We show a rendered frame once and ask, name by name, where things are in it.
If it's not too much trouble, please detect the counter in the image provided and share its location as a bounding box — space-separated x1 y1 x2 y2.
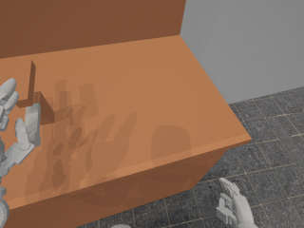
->
0 0 252 228

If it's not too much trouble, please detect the tap lever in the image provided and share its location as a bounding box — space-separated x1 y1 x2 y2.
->
24 103 41 147

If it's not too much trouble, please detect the left robot hand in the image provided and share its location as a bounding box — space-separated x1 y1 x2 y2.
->
0 78 34 184

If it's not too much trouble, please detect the robot left forearm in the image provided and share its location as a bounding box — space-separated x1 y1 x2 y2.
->
0 186 10 228

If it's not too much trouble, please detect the right robot hand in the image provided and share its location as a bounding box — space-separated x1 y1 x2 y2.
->
216 178 255 228

